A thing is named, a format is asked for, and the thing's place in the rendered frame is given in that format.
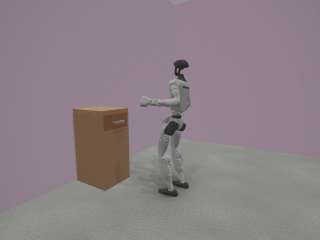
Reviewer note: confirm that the right robot upper arm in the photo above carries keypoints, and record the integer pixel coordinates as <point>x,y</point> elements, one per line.
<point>188,97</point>

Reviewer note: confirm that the left robot forearm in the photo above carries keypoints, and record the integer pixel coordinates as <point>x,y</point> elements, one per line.
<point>164,103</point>

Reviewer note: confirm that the robot right hand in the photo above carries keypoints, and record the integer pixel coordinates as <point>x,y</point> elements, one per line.
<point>166,120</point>

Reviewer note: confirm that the robot left hand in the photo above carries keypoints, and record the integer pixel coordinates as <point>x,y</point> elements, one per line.
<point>145,101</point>

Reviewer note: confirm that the robot right shin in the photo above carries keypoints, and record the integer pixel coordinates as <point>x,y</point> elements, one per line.
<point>179,166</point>

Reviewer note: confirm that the handle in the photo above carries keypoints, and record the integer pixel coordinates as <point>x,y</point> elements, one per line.
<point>118,122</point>

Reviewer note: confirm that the drawer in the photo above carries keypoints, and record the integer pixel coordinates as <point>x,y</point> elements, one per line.
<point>109,119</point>

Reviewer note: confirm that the left robot upper arm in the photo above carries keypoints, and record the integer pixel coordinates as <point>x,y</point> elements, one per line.
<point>175,91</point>

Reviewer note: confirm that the left robot foot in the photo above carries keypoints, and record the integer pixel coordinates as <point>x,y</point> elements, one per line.
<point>165,191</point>

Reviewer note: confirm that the cabinet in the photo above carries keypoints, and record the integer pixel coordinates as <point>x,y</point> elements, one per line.
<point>102,158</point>

